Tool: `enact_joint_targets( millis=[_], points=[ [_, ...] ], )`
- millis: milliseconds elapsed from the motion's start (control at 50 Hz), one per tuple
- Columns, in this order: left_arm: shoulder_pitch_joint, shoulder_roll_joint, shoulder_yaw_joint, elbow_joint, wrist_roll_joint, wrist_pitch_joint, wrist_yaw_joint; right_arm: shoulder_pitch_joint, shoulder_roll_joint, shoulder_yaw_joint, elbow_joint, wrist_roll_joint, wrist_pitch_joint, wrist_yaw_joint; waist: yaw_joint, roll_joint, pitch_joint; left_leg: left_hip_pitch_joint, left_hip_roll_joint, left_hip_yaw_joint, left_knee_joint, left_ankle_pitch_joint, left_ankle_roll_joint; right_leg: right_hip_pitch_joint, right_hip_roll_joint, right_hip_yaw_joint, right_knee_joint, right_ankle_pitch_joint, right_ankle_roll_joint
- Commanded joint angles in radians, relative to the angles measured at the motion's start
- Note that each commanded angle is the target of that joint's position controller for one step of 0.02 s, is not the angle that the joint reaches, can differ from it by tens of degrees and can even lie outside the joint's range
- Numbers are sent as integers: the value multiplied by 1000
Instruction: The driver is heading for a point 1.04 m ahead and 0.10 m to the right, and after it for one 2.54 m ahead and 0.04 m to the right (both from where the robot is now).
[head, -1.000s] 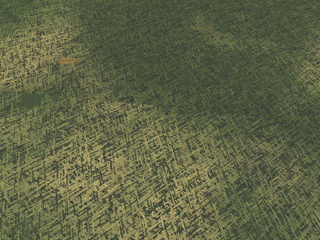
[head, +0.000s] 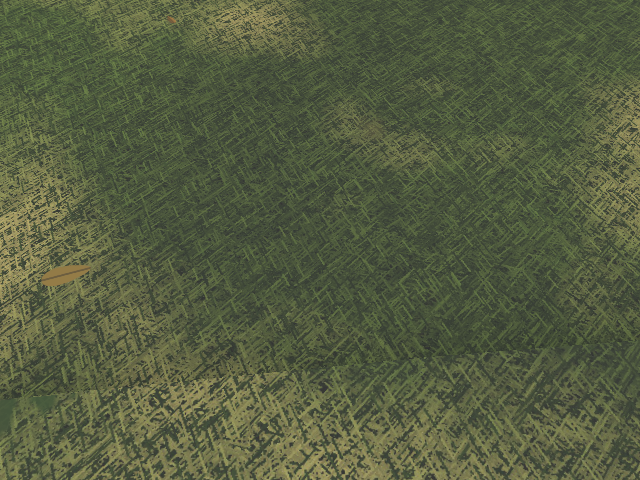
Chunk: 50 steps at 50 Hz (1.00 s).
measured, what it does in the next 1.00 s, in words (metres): walks ahead: right foot, then left foot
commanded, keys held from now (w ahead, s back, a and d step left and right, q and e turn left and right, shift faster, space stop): w+e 0.40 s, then w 0.08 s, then w+q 0.48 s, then q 0.04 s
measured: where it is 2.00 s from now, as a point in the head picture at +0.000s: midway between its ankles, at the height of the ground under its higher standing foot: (345, 351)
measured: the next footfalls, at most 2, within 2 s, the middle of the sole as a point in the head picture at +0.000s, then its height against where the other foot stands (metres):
right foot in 0.18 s outside the picture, level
left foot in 0.66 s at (331, 428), level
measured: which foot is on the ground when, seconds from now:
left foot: down 0.00-0.22, up 0.24-0.64, down 0.66-1.00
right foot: up 0.00-0.16, down 0.18-0.68, up 0.70-1.00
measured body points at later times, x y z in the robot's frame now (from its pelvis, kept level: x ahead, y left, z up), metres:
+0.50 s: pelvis +0.31 -0.08 +0.00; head +0.32 -0.09 +0.45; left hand +0.39 +0.15 -0.13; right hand +0.44 -0.35 -0.10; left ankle +0.48 +0.05 -0.69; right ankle +0.26 -0.16 -0.74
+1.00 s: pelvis +0.61 -0.09 -0.01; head +0.62 -0.09 +0.44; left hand +0.85 +0.08 -0.09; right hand +0.57 -0.32 -0.14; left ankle +0.57 -0.02 -0.74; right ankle +0.73 -0.28 -0.68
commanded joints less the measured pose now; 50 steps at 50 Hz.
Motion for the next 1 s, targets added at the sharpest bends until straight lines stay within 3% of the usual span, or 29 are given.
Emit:
enact_joint_targets(
  millis=[20, 120, 160, 180, 200, 220, 240, 260, 280, 300, 320, 340, 380, 440, 480, 520, 600, 640, 660, 680, 700, 720, 740, 760, 800, 860, 940, 960, 1000],
  points=[
    [-56, 23, -16, -55, 9, -29, -41, -30, -120, 0, -64, -17, -16, 6, 20, 79, 53, 1, 296, -72, -118, 236, 183, -47, -11, -11, -108, 91, -28],
    [-157, 37, -23, -100, 2, -28, -16, 39, -163, 4, -2, -8, 3, 13, 18, 121, 88, 106, 328, -2, -69, 381, 165, 47, 62, -80, -247, -35, -84],
    [-99, 74, -6, -101, -14, -38, -5, 8, -214, -7, 9, -12, 2, 8, 94, 134, 50, 108, 322, 54, 77, 738, 151, 216, 144, -134, -308, -39, -122],
    [2, 113, 13, -74, -25, -48, 3, 20, -218, -6, 18, -24, -1, 10, 145, 119, -14, 49, 280, 103, 248, 893, 121, 417, 197, -158, -326, 4, -154],
    [188, 166, 44, -14, -19, -52, 22, 78, -156, 14, 25, -61, -6, 14, 186, 60, -156, -139, 236, 109, 515, 773, 62, 756, 189, -90, -230, 103, -214],
    [415, 224, 62, 27, -35, -38, 53, 245, -5, 72, -19, -101, -19, 37, 161, -161, -502, -509, 116, 40, 830, 193, -38, 1343, -42, 360, -243, 134, -453],
    [513, 176, 44, 74, -18, -30, 47, 99, -68, 56, -7, -28, -13, 63, 275, -36, -451, -695, -43, -125, 1075, -275, -45, 1342, -161, 686, -456, 95, -453],
    [500, 190, 60, 116, -11, -54, 45, -129, -75, 47, -85, 25, -14, 61, 300, -30, -161, -881, -4, -249, 1150, -232, -12, 1155, -135, 560, -527, 13, -323],
    [406, 179, 59, 107, -35, -69, 43, -198, -108, 39, -116, 21, -22, 34, 262, -64, -43, -888, 54, -270, 1178, -194, -11, 927, -112, 474, -545, -34, -310],
    [327, 103, 27, 105, -44, -81, 40, -154, -112, 43, -124, -12, -19, 5, 184, -69, -84, -784, 88, -297, 1129, -155, -4, 775, -97, 423, -550, 16, -321],
    [244, 50, 4, 96, -40, -89, 33, -132, -80, 54, -121, -21, -9, -13, 114, -40, -59, -681, 116, -294, 1093, -115, -2, 595, -88, 373, -581, 48, -318],
    [159, 27, -9, 69, -33, -87, 29, -95, -47, 66, -120, -17, 5, -23, 52, -22, -68, -575, 131, -294, 1053, -115, -5, 451, -74, 355, -635, 28, -318],
    [42, 35, -13, 26, -28, -92, 24, -72, -57, 69, -125, -5, 28, -25, 8, 7, -44, -531, 127, -265, 930, -116, -25, 319, -43, 318, -710, -101, -307],
    [46, 91, 1, 16, -3, -99, 6, -117, -36, 87, -118, 8, 53, -6, 43, 21, 0, -428, 114, -188, 653, 49, -66, 200, 23, 200, -715, -117, -262],
    [165, 115, 15, 52, -7, -92, -15, -227, -29, 99, -141, 12, 63, 15, 118, 8, 15, -454, 97, -176, 509, 155, -71, 286, 0, 218, -676, -121, -263],
    [232, 133, 25, 68, -3, -83, -28, -281, -69, 93, -144, 18, 54, 25, 158, -4, 23, -525, 88, -181, 421, 239, -53, 421, -59, 263, -633, -118, -278],
    [259, 130, 20, 86, -4, -61, 7, -360, -107, 76, -159, 25, 20, 14, 175, -29, 16, -637, 59, -173, 317, 226, 17, 690, -133, 302, -562, 6, -237],
    [209, 134, 12, 75, 7, -58, 19, -310, -141, 56, -151, 39, 3, 10, 118, -21, -24, -436, 2, -107, 300, 265, 80, 646, -81, 212, -487, 222, -172],
    [189, 123, 4, 66, 24, -60, 15, -177, -185, 33, -112, 51, -9, 6, 61, 3, -91, -204, -20, -116, 338, 295, 119, 554, -3, 129, -346, 324, -117],
    [269, 29, -22, 40, 40, -65, 15, 17, -246, 18, -69, 45, -13, 6, 39, 178, -307, 195, 114, -362, 329, 414, 283, 359, 137, 43, -41, 104, -28],
    [365, -4, -41, 45, 49, -74, 2, 222, -233, 17, -34, 35, 5, 12, -30, 280, -458, 555, 338, -831, 201, 250, 472, 46, 271, 34, 286, -561, 38],
    [160, 40, -30, 0, 26, -69, 0, 299, -190, 18, 14, 19, -5, 12, -108, 145, -220, 460, 313, -889, 108, -61, 360, -201, 213, 115, 444, -522, -1],
    [76, 39, -31, -17, 17, -66, 25, 191, -177, 21, 11, 22, -11, 15, -60, 80, -57, 262, 291, -796, 88, -169, 296, -257, 145, 109, 495, -404, -14],
    [78, 55, -34, -11, 32, -64, 48, 88, -115, 39, -14, 21, -8, 13, -20, 28, -59, 112, 261, -746, 64, -99, 292, -184, 92, 118, 432, -305, -17],
    [73, 26, -55, -9, 59, -51, 62, -28, -44, 59, -34, 24, -12, 10, 59, 44, -66, -74, 218, -641, 20, 93, 299, -43, 18, 113, 307, -225, 1],
    [27, 32, -54, -26, 26, -27, 69, -63, -73, 41, -38, 32, -32, 16, 69, 73, -53, -190, 158, -548, -23, 150, 295, 40, 3, 58, 114, -269, 66],
    [-57, -37, -78, -58, 27, 5, 51, 52, -143, 9, -2, 11, -23, 51, 29, 68, -21, -311, 102, -466, 32, 364, 284, 146, 38, -37, -65, -44, 77],
    [-23, -42, -82, -51, 41, 7, 37, 67, -130, 11, -8, -9, -24, 49, 39, 87, -40, -368, 87, -450, 96, 356, 279, 201, 30, -30, 36, 80, 58],
    [-92, -3, -64, -85, 23, -11, 40, 160, -53, 28, 28, -10, -31, 22, 8, 62, -19, -179, 107, -536, 225, 421, 280, -10, 14, 68, -25, 148, 62]
  ],
)
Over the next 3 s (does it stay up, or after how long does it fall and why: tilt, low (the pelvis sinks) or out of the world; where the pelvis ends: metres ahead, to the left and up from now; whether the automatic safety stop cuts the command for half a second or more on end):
stays up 0.96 -0.06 -0.15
